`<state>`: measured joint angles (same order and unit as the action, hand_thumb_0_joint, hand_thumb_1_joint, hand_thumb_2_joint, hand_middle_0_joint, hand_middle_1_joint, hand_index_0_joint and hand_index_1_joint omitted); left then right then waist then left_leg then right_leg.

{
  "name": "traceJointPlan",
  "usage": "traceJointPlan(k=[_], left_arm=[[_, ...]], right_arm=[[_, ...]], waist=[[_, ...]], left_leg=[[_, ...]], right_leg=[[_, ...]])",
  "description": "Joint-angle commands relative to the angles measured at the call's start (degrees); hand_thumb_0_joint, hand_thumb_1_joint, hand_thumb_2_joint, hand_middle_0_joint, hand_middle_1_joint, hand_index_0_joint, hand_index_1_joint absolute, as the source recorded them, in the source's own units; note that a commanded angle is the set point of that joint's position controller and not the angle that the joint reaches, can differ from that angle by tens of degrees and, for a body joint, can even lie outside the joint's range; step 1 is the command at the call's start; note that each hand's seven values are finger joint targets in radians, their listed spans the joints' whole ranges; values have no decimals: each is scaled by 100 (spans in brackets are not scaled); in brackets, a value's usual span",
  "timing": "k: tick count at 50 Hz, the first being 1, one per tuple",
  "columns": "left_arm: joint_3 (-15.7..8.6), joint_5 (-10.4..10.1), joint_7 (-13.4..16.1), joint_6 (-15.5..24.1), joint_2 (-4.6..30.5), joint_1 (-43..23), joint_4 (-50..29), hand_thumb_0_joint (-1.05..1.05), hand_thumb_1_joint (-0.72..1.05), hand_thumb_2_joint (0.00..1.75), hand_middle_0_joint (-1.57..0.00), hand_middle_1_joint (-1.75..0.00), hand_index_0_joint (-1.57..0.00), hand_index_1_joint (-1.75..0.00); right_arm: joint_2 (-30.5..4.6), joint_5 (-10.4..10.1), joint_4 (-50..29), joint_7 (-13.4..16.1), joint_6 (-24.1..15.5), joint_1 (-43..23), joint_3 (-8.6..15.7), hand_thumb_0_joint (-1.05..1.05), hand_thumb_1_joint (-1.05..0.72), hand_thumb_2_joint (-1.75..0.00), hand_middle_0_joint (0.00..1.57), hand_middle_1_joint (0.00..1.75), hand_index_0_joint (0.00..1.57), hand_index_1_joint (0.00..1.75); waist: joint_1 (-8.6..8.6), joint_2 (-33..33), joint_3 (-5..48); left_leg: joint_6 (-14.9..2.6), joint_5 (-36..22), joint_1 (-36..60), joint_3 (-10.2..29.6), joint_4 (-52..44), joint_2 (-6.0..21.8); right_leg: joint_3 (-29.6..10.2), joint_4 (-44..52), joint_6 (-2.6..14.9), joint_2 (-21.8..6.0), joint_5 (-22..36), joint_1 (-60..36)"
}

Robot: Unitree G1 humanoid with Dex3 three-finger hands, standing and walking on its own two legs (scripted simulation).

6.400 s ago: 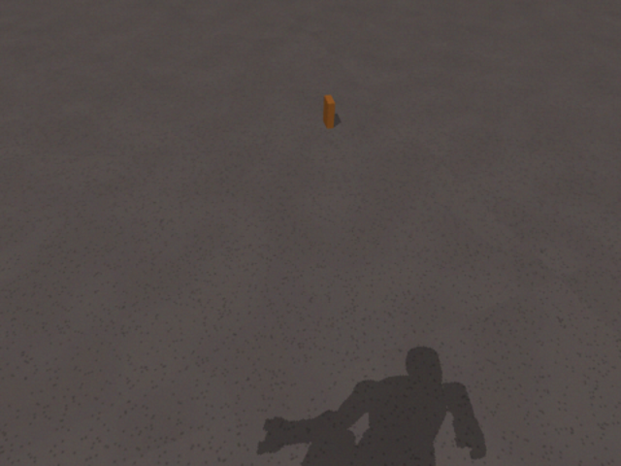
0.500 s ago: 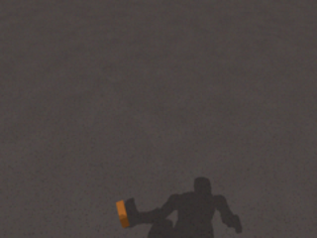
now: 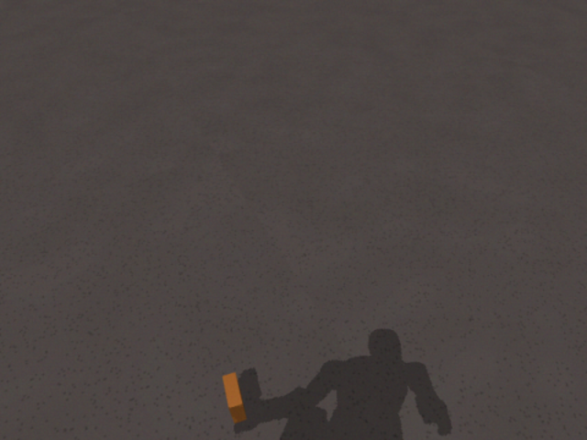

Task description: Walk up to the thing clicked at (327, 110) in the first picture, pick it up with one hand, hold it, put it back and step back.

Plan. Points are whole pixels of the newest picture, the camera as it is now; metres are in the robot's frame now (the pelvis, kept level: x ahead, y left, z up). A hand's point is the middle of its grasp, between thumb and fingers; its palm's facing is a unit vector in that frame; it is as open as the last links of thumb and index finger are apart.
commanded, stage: walk up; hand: left
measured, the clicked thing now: (234, 398) +0.40 +0.19 -0.70
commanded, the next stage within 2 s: stand in 0.16 s
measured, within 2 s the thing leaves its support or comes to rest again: neither
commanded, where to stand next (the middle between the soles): +0.04 -0.02 m, yaw -2 degrees
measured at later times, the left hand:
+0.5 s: hand out of the picture +0.08 +0.25 -0.16, palm faces -0.02 -0.94 -0.34, open 7.4 cm
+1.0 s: hand out of the picture +0.06 +0.25 -0.16, palm faces -0.02 -0.94 -0.34, open 7.4 cm
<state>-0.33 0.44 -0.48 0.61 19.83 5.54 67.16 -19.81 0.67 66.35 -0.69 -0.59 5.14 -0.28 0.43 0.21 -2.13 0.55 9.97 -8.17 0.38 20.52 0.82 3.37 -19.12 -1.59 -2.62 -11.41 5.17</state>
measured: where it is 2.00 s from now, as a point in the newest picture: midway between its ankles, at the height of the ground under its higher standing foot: outside the picture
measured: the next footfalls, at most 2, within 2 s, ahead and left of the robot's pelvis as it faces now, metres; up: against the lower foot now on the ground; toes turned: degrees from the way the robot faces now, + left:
none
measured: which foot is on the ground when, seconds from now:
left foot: down 0.00-1.00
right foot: down 0.00-1.00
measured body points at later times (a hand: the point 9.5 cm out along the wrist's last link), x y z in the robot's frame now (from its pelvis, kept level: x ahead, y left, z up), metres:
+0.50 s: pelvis +0.00 +0.00 +0.00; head +0.01 +0.00 +0.45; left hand +0.08 +0.30 -0.13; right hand +0.09 -0.30 -0.13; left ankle +0.01 +0.12 -0.75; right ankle -0.01 -0.14 -0.75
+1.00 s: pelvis -0.01 +0.00 +0.00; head -0.01 +0.00 +0.45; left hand +0.06 +0.30 -0.13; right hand +0.07 -0.30 -0.13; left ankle +0.01 +0.12 -0.75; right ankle -0.01 -0.14 -0.75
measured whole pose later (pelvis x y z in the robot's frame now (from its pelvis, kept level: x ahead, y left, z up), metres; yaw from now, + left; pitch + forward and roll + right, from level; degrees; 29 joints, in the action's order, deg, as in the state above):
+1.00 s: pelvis -0.01 +0.00 +0.00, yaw +0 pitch -3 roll +0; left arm 0.1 0.5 -0.5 0.4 20.2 6.9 65.4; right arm -20.1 0.8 65.9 -0.7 -0.3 5.9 -0.4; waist 0.0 -0.1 -2.5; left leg 0.9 8.2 -7.9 0.4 18.6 0.9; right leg 3.4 -18.2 -1.3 -2.5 -10.2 5.4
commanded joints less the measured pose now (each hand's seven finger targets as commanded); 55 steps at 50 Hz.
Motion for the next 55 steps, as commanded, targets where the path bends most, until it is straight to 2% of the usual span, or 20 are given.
traceJointPlan(k=[1, 7, 8, 10, 14, 16, 17, 24, 29, 32, 35, 38, 39, 46, 51, 55], left_arm=[[-246, 38, 78, 113, 1221, -388, -373, 0, 90, 90, -20, -30, -20, -30], [-259, 29, 82, 108, 1194, -321, -378, 0, 90, 90, -20, -30, -20, -30], [-230, 6, 101, 116, 1214, -303, -417, 0, 90, 90, -20, -30, -20, -30], [-232, 8, 107, 120, 1212, -278, -419, 0, 90, 90, -20, -30, -20, -30], [-236, -1, 109, 114, 1243, -313, -446, 0, 90, 90, -20, -30, -20, -30], [-220, 4, 102, 104, 1203, -343, -438, 0, 90, 90, -20, -30, -20, -30], [-226, 15, 105, 99, 1221, -309, -451, 0, 90, 90, -20, -30, -20, -30], [-207, 21, 90, 100, 1234, -290, -463, 0, 90, 90, -20, -30, -20, -30], [-213, 15, 69, 75, 1222, -279, -476, 0, 90, 90, -20, -30, -20, -30], [-205, 19, 77, 92, 1233, -254, -499, 0, 90, 90, -20, -30, -20, -30], [-197, 23, 78, 109, 1237, -211, -504, 0, 90, 90, -20, -30, -20, -30], [-192, 15, 83, 100, 1236, -238, -516, 0, 90, 90, -20, -30, -20, -30], [-190, 26, 81, 105, 1232, -166, -519, 0, 90, 90, -20, -30, -20, -30], [-207, 18, 71, 80, 1231, -123, -496, 0, 90, 90, -20, -30, -20, -30], [-206, 24, 69, 94, 1263, -108, -529, 0, 90, 90, -20, -30, -20, -30], [-205, 30, 71, 97, 1258, -86, -536, 0, 90, 90, -20, -30, -20, -30]], right_arm=[[-1264, -23, -340, 91, -116, -308, 268, 0, -90, -90, 20, 30, 20, 30], [-1262, -23, -343, 102, -124, -306, 276, 0, -90, -90, 20, 30, 20, 30], [-1239, -20, -399, 116, -122, -432, 254, 0, -90, -90, 20, 30, 20, 30], [-1260, -33, -397, 124, -121, -341, 252, 0, -90, -90, 20, 30, 20, 30], [-1253, -31, -402, 120, -109, -349, 246, 0, -90, -90, 20, 30, 20, 30], [-1229, -38, -402, 121, -88, -367, 223, 0, -90, -90, 20, 30, 20, 30], [-1254, -28, -410, 122, -87, -420, 241, 0, -90, -90, 20, 30, 20, 30], [-1238, -31, -413, 104, -100, -428, 223, 0, -90, -90, 20, 30, 20, 30], [-1263, -19, -360, 96, -98, -361, 206, 0, -90, -90, 20, 30, 20, 30], [-1272, -14, -393, 94, -110, -368, 229, 0, -90, -90, 20, 30, 20, 30], [-1285, -17, -386, 96, -112, -376, 237, 0, -90, -90, 20, 30, 20, 30], [-1261, -21, -370, 89, -94, -310, 223, 0, -90, -90, 20, 30, 20, 30], [-1283, -18, -375, 86, -97, -318, 231, 0, -90, -90, 20, 30, 20, 30], [-1291, -7, -358, 83, -85, -233, 238, 0, -90, -90, 20, 30, 20, 30], [-1276, -10, -374, 77, -100, -213, 241, 0, -90, -90, 20, 30, 20, 30], [-1254, -19, -386, 80, -94, -208, 223, 0, -90, -90, 20, 30, 20, 30]], waist=[[-63, 34, 356], [-47, 69, 452], [-2, 13, 286], [-42, 25, 408], [-51, 1, 558], [-66, 25, 456], [-37, 26, 528], [-46, -12, 456], [-51, 108, 256], [-29, 4, 403], [-36, 1, 422], [-55, -6, 297], [-35, 22, 373], [-49, 86, 187], [-49, 34, 263], [-53, -1, 261]], left_leg=[[-187, -615, -29, 466, -364, 579], [-195, -863, 73, 469, -335, 601], [-143, -1463, 98, 529, -332, 698], [-137, -1579, 172, 486, -283, 693], [-116, -1487, 271, 480, -325, 703], [-104, -1105, 132, 480, -399, 670], [-123, -1232, 255, 471, -370, 702], [-97, -1090, 227, 481, -427, 686], [-86, -412, 39, 498, -583, 637], [-113, -885, 149, 504, -497, 691], [-121, -910, 263, 495, -431, 691], [-114, -597, 93, 503, -506, 663], [-133, -685, 159, 496, -476, 674], [-111, -201, -62, 523, -588, 627], [-126, -460, 62, 535, -528, 662], [-140, -420, 32, 544, -517, 659]], right_leg=[[-416, 346, 207, -485, 506, -65], [-385, 306, 214, -495, 641, -128], [-477, 294, 192, -582, 1023, -15], [-476, 338, 171, -602, 1202, -131], [-469, 345, 157, -596, 1103, -194], [-466, 420, 146, -583, 801, -189], [-476, 386, 187, -605, 923, -188], [-460, 438, 174, -577, 733, -54], [-501, 485, 191, -563, 335, 51], [-496, 461, 188, -591, 538, -25], [-527, 480, 186, -598, 583, 38], [-528, 521, 192, -586, 337, 56], [-523, 513, 186, -593, 477, 17], [-528, 500, 216, -569, 143, 80], [-541, 487, 228, -573, 155, 110], [-531, 475, 208, -577, 272, 94]])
